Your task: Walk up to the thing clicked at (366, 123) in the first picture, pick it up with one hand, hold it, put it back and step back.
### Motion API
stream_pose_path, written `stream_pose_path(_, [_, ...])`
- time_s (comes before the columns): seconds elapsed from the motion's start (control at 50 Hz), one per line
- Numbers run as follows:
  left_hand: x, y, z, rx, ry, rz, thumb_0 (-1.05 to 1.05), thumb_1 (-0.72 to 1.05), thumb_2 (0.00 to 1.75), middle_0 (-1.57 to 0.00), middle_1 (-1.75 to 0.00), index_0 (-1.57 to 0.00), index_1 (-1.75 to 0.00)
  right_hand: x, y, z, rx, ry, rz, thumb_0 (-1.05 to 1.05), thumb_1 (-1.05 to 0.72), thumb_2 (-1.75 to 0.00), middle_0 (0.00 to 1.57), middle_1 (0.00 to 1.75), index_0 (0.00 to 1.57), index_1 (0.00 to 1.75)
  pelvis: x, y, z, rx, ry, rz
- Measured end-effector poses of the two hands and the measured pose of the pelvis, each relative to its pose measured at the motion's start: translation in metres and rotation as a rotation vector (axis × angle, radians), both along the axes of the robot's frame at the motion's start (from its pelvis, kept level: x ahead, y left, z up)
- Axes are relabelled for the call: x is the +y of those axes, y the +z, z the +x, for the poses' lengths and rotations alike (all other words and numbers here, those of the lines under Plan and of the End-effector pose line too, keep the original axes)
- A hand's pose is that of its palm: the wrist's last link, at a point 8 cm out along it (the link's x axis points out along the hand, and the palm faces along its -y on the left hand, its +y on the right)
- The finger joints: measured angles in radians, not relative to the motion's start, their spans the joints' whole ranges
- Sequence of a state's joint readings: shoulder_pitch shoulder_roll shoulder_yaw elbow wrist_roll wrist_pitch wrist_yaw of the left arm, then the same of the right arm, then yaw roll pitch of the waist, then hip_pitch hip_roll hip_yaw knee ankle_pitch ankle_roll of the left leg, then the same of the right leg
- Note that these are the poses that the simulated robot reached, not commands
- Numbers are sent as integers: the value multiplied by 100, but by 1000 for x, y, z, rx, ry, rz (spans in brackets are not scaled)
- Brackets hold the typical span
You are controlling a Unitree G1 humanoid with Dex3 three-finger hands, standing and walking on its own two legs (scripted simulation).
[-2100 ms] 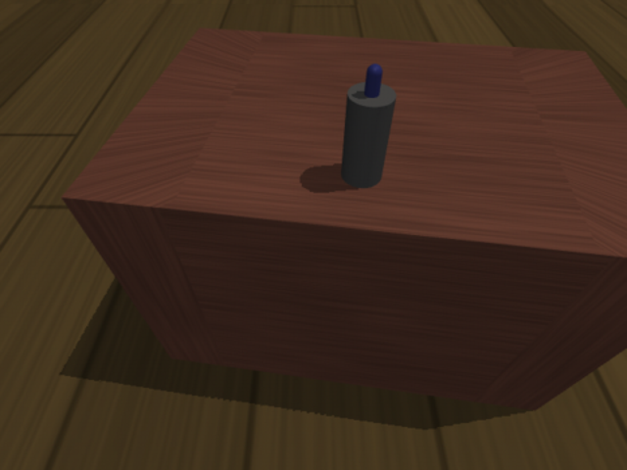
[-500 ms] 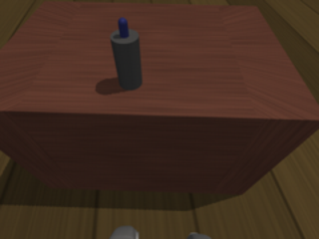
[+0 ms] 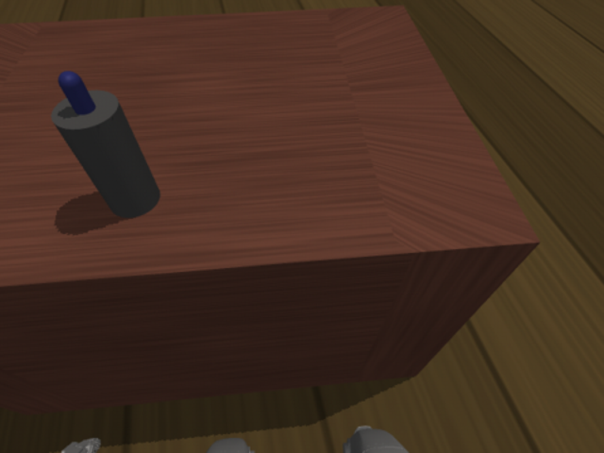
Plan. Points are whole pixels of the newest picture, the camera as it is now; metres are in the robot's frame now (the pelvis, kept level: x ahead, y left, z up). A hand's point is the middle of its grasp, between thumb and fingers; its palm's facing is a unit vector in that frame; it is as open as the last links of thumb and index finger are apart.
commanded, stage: walk up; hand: left
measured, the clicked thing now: (106, 146) +0.50 +0.27 +0.12
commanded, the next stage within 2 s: none
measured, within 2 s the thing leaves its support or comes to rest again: neither
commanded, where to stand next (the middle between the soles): +0.06 +0.04 m, yaw +3 degrees
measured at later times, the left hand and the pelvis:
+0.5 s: hand out of the picture +0.08 +0.29 -0.14, palm faces +0.00 -0.90 -0.43, open 7.4 cm; pelvis -0.01 +0.02 +0.00, yaw +2 degrees
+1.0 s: hand out of the picture +0.04 +0.29 -0.12, palm faces +0.03 -0.94 -0.34, open 7.4 cm; pelvis +0.00 +0.03 +0.03, yaw +2 degrees
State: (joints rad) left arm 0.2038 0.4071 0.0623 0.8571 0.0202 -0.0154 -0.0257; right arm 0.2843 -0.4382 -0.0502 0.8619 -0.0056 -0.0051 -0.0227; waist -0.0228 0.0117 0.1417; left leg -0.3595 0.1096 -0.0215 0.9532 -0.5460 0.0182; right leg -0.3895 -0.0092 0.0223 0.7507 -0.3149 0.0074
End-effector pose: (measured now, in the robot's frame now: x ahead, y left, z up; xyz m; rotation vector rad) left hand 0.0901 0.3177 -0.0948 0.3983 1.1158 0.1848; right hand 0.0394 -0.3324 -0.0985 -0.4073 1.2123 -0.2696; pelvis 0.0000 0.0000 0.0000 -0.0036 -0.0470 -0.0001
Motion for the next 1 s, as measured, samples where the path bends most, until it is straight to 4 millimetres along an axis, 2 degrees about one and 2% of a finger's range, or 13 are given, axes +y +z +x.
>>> stream_pose_path(0.12, [-20,8,20,-43,-14,6,1,90,89,-20,-30,-21,-30,5,-14,35,-37,23,59,1,-91,-90,20,30,21,30,-7,1,6,15,6,10])
stream_pose_path(0.2, [-17,4,27,-72,-3,5,1,90,89,-20,-31,-21,-30,14,-17,46,-41,42,72,1,-91,-90,21,30,21,30,-4,-2,6,18,19,14])
stream_pose_path(0.28, [-9,-2,27,-65,22,4,1,90,89,-20,-31,-21,-30,22,-14,45,-46,51,81,1,-91,-90,21,30,21,30,0,-2,2,12,17,36])
stream_pose_path(0.4, [-1,-3,11,-53,40,16,1,90,89,-20,-30,-21,-30,23,-11,46,-40,47,84,1,-91,-90,21,30,21,30,0,-2,-2,1,30,3])
stream_pose_path(0.5, [17,-3,-14,-9,49,28,1,90,89,-20,-31,-21,-30,28,-6,49,-56,54,58,1,-91,-90,21,30,21,30,16,0,-11,5,41,9])
stream_pose_path(0.58, [34,-7,-29,25,78,23,1,90,89,-20,-30,-21,-30,39,-3,36,-48,58,46,1,-91,-90,20,30,21,30,30,0,-18,0,39,20])
stream_pose_path(0.68, [42,-5,-46,49,111,11,1,91,90,-20,-30,-21,-30,55,1,23,-15,56,66,1,-91,-90,21,30,21,30,32,7,-19,1,32,-2])
stream_pose_path(0.78, [37,-3,-65,91,122,-4,1,91,90,-20,-30,-20,-30,67,-1,24,-4,56,103,1,-91,-90,21,30,21,30,31,14,-20,-12,36,-16])
stream_pose_path(0.84, [30,1,-69,114,125,-24,1,91,90,-20,-30,-20,-30,73,1,27,-2,61,125,1,-91,-90,21,30,21,30,33,20,-17,-5,40,-9])
stream_pose_path(1.0, [18,8,-54,109,128,-59,1,91,90,-20,-30,-21,-30,78,8,47,-9,67,142,1,-91,-90,21,30,21,30,33,31,-5,9,41,-3])
